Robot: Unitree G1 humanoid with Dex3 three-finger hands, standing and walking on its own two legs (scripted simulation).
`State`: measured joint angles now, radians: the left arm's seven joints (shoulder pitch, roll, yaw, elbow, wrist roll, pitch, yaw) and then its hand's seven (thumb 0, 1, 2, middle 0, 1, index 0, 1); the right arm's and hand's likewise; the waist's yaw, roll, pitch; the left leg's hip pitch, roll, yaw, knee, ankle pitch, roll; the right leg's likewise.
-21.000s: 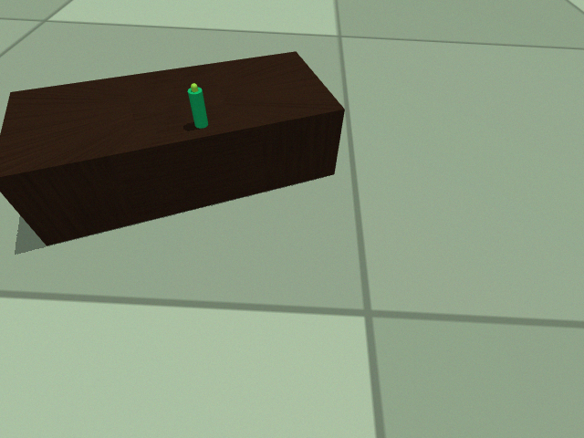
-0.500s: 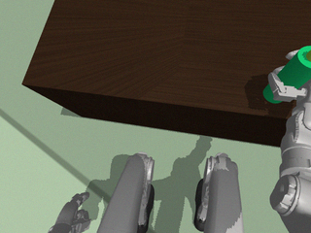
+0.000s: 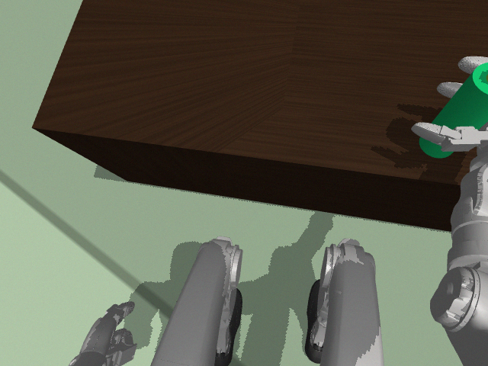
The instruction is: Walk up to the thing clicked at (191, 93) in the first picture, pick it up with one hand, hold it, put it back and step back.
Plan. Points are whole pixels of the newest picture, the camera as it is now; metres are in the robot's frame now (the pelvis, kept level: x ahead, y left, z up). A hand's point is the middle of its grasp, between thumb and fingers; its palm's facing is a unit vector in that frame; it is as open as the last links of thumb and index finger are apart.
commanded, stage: open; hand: right
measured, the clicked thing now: (467, 111) +0.48 -0.29 +0.01
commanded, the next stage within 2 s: withdraw in 0.06 s
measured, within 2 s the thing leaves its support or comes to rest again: rests again in 0.50 s
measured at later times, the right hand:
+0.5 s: hand out of the picture +0.49 -0.33 +0.06, palm faces +0.38 +0.92 -0.03, open 15.8 cm
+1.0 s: hand out of the picture +0.43 -0.41 +0.17, palm faces +0.50 +0.79 -0.35, open 17.0 cm
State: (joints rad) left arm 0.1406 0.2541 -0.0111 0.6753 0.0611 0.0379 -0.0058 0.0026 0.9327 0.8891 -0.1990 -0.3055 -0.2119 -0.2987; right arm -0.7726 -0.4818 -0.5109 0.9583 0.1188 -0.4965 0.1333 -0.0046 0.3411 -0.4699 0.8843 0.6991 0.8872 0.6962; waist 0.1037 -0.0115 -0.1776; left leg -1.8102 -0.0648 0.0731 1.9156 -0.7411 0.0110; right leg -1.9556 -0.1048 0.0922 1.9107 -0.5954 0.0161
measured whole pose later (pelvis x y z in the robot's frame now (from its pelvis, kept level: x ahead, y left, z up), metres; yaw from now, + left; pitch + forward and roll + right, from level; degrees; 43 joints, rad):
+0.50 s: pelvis +0.00 +0.00 +0.02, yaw +0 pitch +35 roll +6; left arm 0.13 0.26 -0.02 0.66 0.03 0.06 0.02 0.00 0.92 0.89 -0.20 -0.30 -0.20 -0.30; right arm -0.79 -0.60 -0.61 0.93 0.13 -0.39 0.19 -0.01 0.39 -0.19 0.23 0.22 0.24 0.22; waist 0.10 -0.02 -0.16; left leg -1.72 -0.07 0.07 1.84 -0.73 0.01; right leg -1.86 -0.11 0.09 1.84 -0.59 0.02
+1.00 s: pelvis +0.04 -0.02 +0.19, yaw -4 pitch +23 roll +6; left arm 0.29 0.25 -0.03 0.64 -0.03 0.10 0.04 0.00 0.88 0.90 -0.20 -0.29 -0.20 -0.30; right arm -0.58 -0.66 -0.47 1.05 -0.05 -0.09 -0.08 -0.01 0.44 -0.09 0.06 0.07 0.07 0.07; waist 0.11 -0.02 -0.13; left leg -0.99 -0.06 0.05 1.14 -0.54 -0.01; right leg -1.15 -0.10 0.05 1.22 -0.47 0.00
